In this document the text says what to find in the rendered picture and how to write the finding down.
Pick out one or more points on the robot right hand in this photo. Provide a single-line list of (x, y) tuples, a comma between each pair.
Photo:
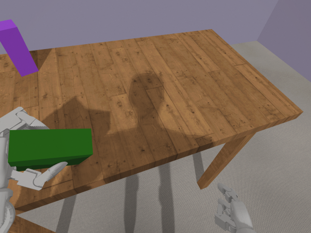
[(236, 215)]

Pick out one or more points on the robot left hand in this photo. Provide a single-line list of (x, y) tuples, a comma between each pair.
[(18, 119)]

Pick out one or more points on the table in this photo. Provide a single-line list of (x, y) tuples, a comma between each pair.
[(148, 101)]

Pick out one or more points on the sponge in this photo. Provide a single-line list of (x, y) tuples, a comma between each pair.
[(38, 149)]

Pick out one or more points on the robot left forearm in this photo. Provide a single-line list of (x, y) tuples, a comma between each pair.
[(7, 210)]

